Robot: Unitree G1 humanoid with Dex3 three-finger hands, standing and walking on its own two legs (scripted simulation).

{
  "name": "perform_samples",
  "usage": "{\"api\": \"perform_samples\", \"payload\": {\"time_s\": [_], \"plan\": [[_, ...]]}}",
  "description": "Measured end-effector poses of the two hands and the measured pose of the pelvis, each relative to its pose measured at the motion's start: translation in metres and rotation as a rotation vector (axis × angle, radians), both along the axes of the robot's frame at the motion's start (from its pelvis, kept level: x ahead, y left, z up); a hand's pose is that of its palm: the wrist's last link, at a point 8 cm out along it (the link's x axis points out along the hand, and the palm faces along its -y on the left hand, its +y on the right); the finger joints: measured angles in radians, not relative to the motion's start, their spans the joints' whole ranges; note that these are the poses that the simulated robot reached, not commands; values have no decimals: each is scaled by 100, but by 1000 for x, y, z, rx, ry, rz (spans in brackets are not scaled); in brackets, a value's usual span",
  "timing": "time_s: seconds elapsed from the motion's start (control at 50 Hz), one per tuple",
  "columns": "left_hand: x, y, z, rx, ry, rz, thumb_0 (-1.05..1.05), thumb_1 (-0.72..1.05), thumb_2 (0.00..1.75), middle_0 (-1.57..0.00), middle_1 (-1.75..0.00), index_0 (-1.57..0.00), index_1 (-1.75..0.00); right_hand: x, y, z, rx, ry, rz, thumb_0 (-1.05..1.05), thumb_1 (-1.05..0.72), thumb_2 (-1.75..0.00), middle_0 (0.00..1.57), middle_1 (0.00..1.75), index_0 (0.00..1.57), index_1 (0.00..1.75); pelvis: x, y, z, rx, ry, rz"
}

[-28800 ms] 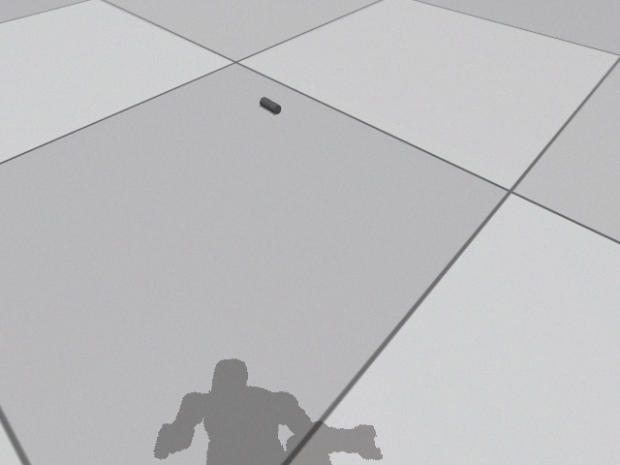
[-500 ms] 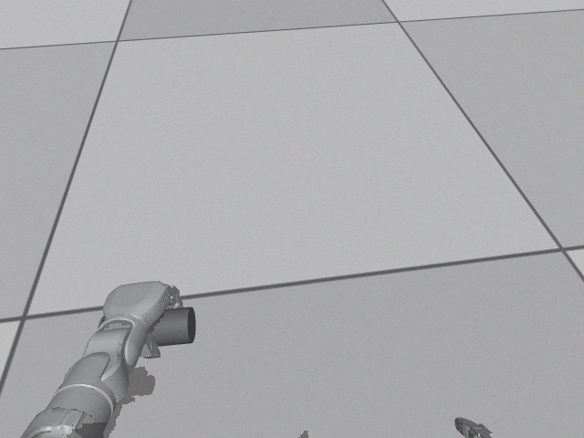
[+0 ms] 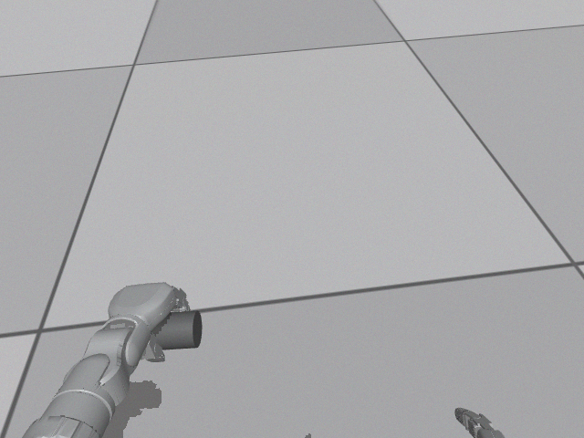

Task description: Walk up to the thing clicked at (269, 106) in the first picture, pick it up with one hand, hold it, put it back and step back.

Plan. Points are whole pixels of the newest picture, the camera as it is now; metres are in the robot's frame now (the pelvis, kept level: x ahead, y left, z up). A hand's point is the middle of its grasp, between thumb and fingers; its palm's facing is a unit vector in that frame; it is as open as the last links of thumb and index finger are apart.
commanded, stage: hold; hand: left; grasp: from above
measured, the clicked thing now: (155, 331) +0.31 +0.23 -0.07
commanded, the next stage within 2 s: crouch in 1.24 s
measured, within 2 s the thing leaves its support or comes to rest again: neither
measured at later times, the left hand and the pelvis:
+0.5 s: hand (150, 341) +0.28 +0.21 -0.03, palm faces -0.46 -0.05 -0.88, open 8.5 cm; pelvis -0.01 -0.01 +0.01, yaw +0 degrees
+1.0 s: hand (149, 343) +0.27 +0.21 -0.03, palm faces -0.48 -0.05 -0.88, open 8.5 cm; pelvis -0.01 -0.01 +0.01, yaw +0 degrees
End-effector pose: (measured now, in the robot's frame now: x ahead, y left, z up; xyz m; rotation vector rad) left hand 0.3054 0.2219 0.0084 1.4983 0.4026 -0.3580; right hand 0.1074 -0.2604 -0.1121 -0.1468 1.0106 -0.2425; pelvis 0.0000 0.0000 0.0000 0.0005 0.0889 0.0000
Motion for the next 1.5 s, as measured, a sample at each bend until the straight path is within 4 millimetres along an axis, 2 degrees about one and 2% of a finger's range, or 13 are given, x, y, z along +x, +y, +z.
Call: {"api": "perform_samples", "payload": {"time_s": [0.38, 0.74, 0.96, 1.3, 1.5], "plan": [[-18, -6, 12, -8, 3, -14, 0, 19, 33, -88, -28, -90, -27, 4, -2, 9, 3, -40, 13, 0, -90, -90, 20, 30, 20, 30, -10, -5, 6, 6, -44, -1], [-23, -6, 26, -15, -7, -14, 0, 20, 32, -88, -28, -90, -27, 8, 2, 13, 14, -66, 24, 1, -91, -90, 20, 30, 20, 30, -15, -6, 9, 7, -68, -2], [-25, -6, 21, -16, 10, -18, 0, 20, 32, -88, -28, -89, -27, 16, 5, 15, 15, -71, 31, 1, -91, -90, 20, 30, 20, 30, -13, -6, 10, 8, -67, -1], [-15, 0, 23, -11, 0, -7, 0, 19, 35, -87, -30, -89, -29, 13, 3, 13, 10, -37, 14, 1, -91, -90, 20, 30, 20, 30, -7, -3, 11, 5, -62, -1], [-16, 0, 15, -15, 4, -12, 0, 20, 33, -86, -31, -87, -30, 13, 3, 13, 8, -24, 13, 1, -90, -90, 20, 30, 20, 30, -4, -3, 11, 5, -55, 2]]}}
